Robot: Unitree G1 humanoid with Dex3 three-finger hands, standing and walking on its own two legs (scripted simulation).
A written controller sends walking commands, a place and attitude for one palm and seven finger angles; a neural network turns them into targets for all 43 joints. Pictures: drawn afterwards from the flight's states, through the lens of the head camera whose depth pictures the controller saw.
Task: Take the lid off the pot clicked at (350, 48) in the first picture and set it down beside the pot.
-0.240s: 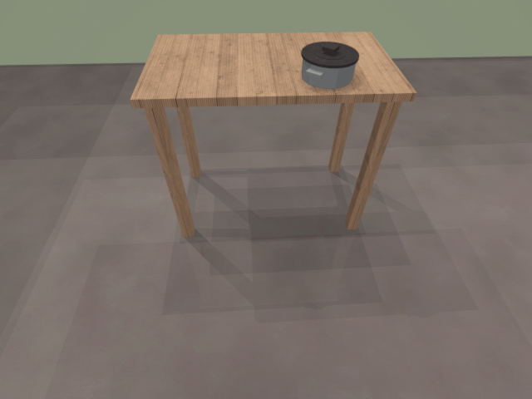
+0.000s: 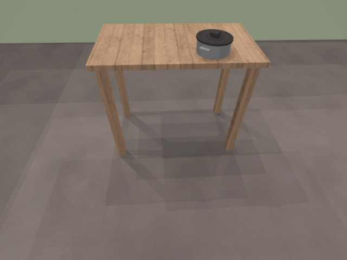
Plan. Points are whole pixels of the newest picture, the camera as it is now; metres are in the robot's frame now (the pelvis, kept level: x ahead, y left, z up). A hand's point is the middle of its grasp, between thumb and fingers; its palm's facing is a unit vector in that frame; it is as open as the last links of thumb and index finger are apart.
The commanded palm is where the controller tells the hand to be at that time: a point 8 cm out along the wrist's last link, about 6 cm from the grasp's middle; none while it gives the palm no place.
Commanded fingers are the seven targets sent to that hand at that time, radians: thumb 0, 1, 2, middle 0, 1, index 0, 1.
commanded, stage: look at it before walking up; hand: left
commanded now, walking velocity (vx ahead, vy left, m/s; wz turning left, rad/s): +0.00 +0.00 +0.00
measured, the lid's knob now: (215, 33) +1.10 -0.15 +0.06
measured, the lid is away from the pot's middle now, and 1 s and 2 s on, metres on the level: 0.00 0.00 0.00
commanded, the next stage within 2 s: walk to a spot facing it in 0.40 s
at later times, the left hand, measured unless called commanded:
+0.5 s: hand out of the picture +0.06 +0.25 -0.16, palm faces -0.02 -0.95 -0.32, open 7.4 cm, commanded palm none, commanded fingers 0.00 0.90 0.90 -0.20 -0.30 -0.20 -0.30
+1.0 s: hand out of the picture +0.05 +0.17 -0.17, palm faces -0.13 -0.95 -0.29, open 7.4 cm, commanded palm none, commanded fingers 0.00 0.90 0.90 -0.20 -0.30 -0.20 -0.30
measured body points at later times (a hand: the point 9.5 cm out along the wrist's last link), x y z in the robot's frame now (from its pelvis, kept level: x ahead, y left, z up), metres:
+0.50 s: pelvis +0.00 +0.01 +0.00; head +0.00 +0.01 +0.45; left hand +0.06 +0.30 -0.14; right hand +0.07 -0.28 -0.13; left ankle +0.00 +0.14 -0.75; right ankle +0.00 -0.10 -0.75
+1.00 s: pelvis -0.02 -0.03 -0.02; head +0.00 -0.06 +0.43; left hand +0.06 +0.22 -0.15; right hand -0.01 -0.28 -0.18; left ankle -0.02 +0.13 -0.69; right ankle -0.01 -0.09 -0.75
